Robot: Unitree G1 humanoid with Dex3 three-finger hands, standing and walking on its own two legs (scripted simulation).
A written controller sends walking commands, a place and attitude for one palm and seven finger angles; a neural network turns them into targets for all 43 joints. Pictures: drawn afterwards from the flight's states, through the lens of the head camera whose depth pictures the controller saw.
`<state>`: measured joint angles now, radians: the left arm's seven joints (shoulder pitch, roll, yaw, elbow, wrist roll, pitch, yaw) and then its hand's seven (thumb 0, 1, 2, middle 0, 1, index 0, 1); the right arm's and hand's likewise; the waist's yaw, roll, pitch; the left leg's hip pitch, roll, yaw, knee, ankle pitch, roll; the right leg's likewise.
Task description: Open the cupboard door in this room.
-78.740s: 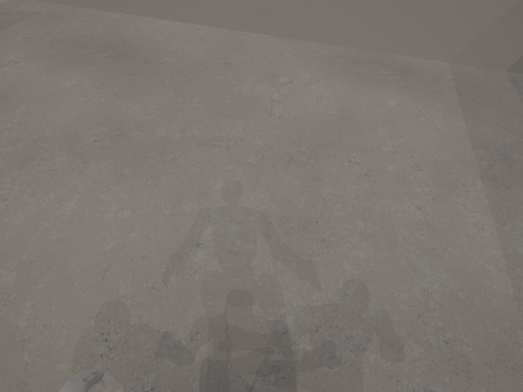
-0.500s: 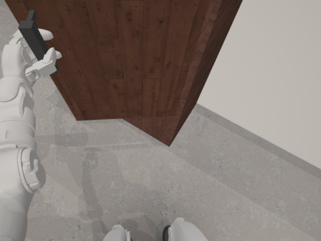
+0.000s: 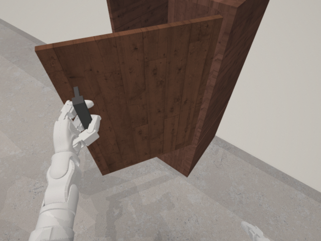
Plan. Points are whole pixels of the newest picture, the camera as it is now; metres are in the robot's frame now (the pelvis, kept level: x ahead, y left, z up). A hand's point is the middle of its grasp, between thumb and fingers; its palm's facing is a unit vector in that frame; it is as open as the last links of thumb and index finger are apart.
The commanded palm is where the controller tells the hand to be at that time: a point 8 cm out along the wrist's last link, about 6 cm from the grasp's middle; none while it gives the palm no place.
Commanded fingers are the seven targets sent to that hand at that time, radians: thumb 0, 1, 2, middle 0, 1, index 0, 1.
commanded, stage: pull the door open along its arc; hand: left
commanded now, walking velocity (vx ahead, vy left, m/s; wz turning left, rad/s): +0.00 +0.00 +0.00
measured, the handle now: (84, 113) +0.41 +0.21 +0.09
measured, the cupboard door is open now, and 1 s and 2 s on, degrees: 58 76 77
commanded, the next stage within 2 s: open thumb and fingers to let go in 0.32 s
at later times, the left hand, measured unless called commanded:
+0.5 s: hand (123, 162) +0.27 +0.09 +0.09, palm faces +0.50 -0.87 +0.00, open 6.4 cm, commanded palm +0.23 +0.13 +0.09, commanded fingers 0.00 0.55 0.75 -0.38 -1.31 -0.38 -1.31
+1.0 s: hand (119, 164) +0.27 +0.10 +0.09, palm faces +0.47 -0.88 +0.02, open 13.4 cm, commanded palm +0.22 +0.13 +0.09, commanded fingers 0.00 -0.50 0.30 -0.23 -0.80 -0.23 -0.80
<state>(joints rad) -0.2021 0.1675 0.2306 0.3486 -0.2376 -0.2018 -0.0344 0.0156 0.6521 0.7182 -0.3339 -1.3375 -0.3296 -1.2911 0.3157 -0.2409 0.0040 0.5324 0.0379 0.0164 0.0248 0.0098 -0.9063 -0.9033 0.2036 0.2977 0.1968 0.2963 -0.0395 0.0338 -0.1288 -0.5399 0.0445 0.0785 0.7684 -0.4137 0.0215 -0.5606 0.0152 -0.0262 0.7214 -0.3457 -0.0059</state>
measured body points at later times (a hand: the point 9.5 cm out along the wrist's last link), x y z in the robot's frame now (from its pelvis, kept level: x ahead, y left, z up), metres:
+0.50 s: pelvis -0.01 -0.05 +0.01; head -0.01 -0.06 +0.46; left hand +0.24 +0.13 +0.10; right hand +0.18 -0.25 -0.09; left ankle -0.02 +0.10 -0.71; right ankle +0.00 -0.12 -0.71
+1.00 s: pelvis -0.02 -0.04 +0.01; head -0.02 -0.05 +0.46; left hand +0.24 +0.14 +0.09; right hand +0.17 -0.25 -0.09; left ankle -0.02 +0.10 -0.71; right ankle +0.00 -0.12 -0.71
